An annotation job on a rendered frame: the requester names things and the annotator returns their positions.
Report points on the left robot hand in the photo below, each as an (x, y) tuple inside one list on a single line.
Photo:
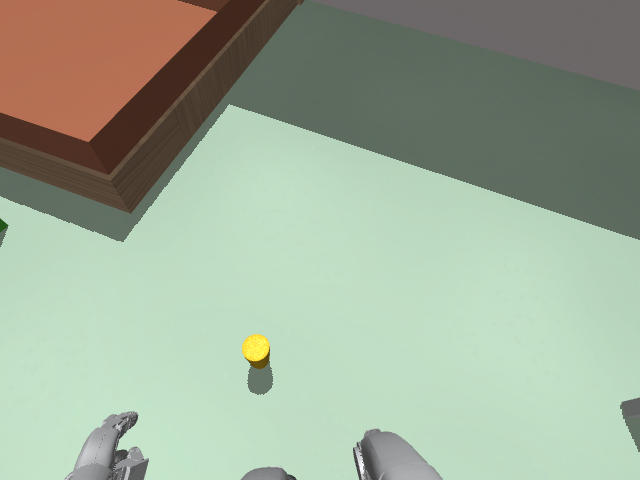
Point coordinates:
[(101, 445)]

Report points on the left robot arm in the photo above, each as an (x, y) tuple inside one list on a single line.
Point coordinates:
[(91, 472)]

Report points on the bed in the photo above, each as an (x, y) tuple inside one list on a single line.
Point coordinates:
[(98, 97)]

